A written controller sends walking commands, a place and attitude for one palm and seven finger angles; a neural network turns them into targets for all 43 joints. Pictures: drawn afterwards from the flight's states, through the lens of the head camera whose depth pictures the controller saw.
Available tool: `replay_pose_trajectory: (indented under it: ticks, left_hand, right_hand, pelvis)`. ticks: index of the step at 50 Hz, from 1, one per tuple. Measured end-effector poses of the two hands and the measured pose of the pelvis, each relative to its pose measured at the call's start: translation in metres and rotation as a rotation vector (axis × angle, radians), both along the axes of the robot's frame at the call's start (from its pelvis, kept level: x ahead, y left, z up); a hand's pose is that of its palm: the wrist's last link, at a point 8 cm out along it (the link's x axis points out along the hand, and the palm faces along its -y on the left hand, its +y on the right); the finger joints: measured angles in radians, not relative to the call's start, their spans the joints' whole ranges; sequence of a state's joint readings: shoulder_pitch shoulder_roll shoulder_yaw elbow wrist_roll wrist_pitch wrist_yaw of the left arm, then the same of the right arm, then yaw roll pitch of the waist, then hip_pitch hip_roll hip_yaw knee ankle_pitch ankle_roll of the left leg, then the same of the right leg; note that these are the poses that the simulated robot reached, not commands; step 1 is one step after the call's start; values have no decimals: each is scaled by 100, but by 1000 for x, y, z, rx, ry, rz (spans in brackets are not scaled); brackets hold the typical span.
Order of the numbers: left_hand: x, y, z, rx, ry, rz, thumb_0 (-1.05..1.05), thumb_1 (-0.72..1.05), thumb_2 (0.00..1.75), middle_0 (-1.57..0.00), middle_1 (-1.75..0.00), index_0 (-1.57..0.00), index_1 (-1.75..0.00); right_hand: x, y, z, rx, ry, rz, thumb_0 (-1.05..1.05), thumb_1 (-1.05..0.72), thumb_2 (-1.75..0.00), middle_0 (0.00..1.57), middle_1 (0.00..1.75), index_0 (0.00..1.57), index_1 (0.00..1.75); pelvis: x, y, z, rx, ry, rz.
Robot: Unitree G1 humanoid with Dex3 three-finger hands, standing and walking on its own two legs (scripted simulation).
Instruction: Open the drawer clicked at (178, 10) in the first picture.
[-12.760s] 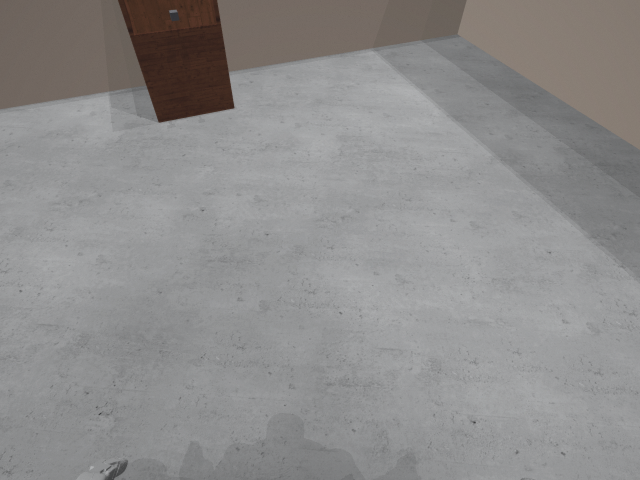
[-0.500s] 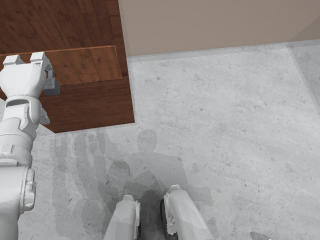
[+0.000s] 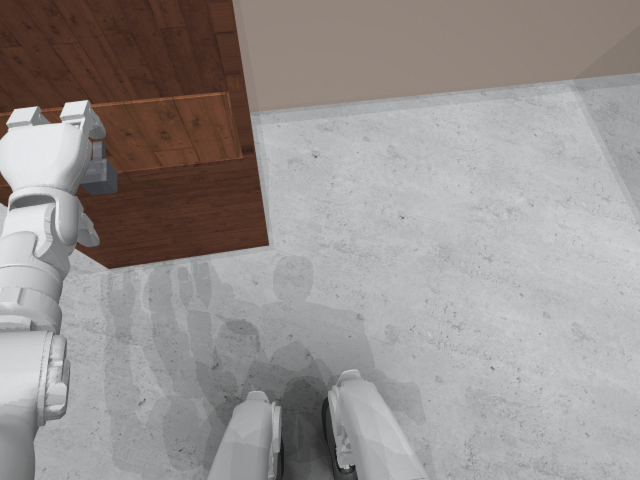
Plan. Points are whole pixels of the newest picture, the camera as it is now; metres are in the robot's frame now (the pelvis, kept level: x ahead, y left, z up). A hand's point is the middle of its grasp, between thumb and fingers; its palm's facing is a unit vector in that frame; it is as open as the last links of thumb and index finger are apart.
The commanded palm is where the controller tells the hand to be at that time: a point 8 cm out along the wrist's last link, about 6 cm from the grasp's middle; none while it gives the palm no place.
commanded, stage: move the hooked fingers above the handle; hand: left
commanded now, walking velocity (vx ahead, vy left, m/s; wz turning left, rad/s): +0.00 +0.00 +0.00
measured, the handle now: (99, 166) +0.54 +0.29 -0.09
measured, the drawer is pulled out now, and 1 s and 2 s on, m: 0.00 0.00 0.00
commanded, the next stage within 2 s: none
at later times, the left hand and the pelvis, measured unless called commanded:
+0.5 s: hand (76, 175) +0.50 +0.28 -0.03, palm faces -0.10 -0.01 -0.99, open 13.8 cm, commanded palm +0.49 +0.27 +0.03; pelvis +0.01 +0.00 +0.01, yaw +0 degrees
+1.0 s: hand (81, 176) +0.49 +0.27 -0.03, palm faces -0.09 -0.03 -1.00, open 13.8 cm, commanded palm +0.48 +0.27 +0.03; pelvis +0.01 +0.00 +0.01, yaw +0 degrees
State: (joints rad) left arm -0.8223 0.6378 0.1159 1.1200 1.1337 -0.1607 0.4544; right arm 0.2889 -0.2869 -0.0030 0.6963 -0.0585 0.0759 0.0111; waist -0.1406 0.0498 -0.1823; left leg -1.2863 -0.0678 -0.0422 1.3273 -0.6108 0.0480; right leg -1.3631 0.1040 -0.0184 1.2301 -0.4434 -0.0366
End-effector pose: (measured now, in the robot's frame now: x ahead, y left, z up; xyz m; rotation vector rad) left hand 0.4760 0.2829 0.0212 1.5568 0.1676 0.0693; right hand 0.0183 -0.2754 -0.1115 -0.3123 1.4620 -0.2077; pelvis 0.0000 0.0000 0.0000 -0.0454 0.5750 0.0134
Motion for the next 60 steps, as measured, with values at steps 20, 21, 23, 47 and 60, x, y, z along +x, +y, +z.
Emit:
replay_pose_trajectory:
  ticks: [20,21,23,47,60]
  left_hand:
    - [14,-15,11,-17,3,6,0,-49,31,-32,-120,-33,-121]
    - [13,-14,10,-14,6,6,1,-49,31,-32,-120,-33,-121]
    - [10,-11,8,-5,22,16,1,-49,31,-32,-120,-33,-121]
    - [2,-11,7,0,4,36,0,-49,31,-32,-120,-32,-120]
    - [-9,4,9,6,19,15,1,-49,31,-32,-120,-32,-120]
  right_hand:
    - [24,4,15,-1,-41,10,0,-91,-90,20,30,20,30]
    - [23,3,14,0,-37,9,0,-91,-90,20,30,20,30]
    - [21,3,13,4,-30,5,0,-91,-90,20,30,20,30]
    - [27,2,8,11,-48,13,0,-91,-90,20,30,20,29]
    - [7,2,5,14,-5,-1,0,-91,-90,20,30,20,29]
  pelvis:
    - [10,-1,12,-9,-17,16]
    - [10,-1,12,-7,-18,11]
    - [11,-1,12,-2,-19,2]
    - [5,-2,11,-6,-22,17]
    - [5,-2,9,6,-22,-1]
